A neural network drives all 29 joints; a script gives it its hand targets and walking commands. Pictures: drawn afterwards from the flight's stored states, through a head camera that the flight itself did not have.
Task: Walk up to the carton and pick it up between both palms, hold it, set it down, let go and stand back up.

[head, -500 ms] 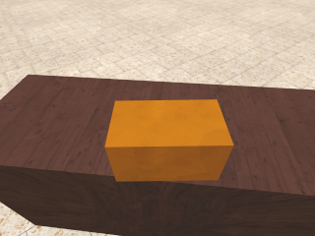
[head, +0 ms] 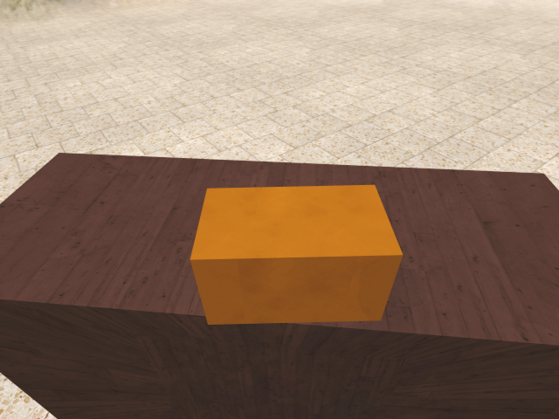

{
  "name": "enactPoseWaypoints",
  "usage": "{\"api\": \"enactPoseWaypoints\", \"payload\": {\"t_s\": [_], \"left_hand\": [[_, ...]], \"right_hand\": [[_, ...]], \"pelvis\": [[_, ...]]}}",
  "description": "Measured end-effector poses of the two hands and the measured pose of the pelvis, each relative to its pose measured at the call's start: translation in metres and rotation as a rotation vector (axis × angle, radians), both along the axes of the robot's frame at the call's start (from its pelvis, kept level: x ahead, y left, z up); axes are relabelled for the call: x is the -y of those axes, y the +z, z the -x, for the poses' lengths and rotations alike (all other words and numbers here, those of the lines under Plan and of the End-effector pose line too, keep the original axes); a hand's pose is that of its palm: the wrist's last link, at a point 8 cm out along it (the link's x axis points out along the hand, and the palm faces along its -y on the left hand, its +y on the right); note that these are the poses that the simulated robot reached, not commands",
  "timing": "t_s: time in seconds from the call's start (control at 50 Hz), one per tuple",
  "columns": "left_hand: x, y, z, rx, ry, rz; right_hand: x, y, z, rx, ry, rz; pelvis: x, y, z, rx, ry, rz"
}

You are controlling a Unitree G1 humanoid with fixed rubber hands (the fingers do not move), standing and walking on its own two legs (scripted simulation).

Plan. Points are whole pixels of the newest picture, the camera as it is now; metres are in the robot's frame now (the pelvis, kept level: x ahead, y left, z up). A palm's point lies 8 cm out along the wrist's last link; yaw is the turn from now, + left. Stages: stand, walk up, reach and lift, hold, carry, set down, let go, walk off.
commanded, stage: stand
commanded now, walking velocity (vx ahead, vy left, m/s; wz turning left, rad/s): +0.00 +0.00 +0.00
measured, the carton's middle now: (292, 253) +0.42 +0.00 +0.03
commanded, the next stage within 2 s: none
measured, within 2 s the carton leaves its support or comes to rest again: neither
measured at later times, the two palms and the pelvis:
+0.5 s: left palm out of the picture +0.04 +0.28 -0.12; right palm out of the picture +0.02 -0.27 -0.12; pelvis -0.02 +0.00 +0.00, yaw +0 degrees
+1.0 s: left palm out of the picture +0.04 +0.28 -0.12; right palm out of the picture +0.02 -0.27 -0.13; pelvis -0.02 +0.00 +0.00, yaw +0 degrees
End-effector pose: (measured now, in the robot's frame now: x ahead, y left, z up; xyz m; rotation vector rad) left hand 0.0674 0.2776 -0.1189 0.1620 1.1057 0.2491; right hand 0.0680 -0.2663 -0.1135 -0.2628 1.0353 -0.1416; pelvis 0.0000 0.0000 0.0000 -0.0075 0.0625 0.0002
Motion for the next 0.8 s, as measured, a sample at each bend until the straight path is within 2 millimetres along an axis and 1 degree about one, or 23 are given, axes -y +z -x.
{"api": "enactPoseWaypoints", "payload": {"t_s": [0.22,0.4,0.54,0.8], "left_hand": [[-0.002,-0.001,0.018,-0.034,0.011,-0.007],[-0.003,-0.001,0.026,-0.042,0.013,-0.01],[-0.002,0.0,0.029,-0.042,0.012,-0.009],[-0.003,-0.001,0.031,-0.055,0.014,-0.012]], "right_hand": [[0.0,-0.006,0.024,-0.026,-0.015,-0.009],[0.0,-0.01,0.038,-0.044,-0.027,-0.015],[0.001,-0.012,0.045,-0.053,-0.032,-0.015],[0.001,-0.013,0.05,-0.067,-0.04,-0.017]], "pelvis": [[0.0,0.0,0.009,0.013,0.0,0.0],[0.001,-0.001,0.015,0.021,0.0,-0.001],[0.001,-0.001,0.018,0.026,0.0,-0.001],[0.0,-0.001,0.018,0.026,0.0,-0.001]]}}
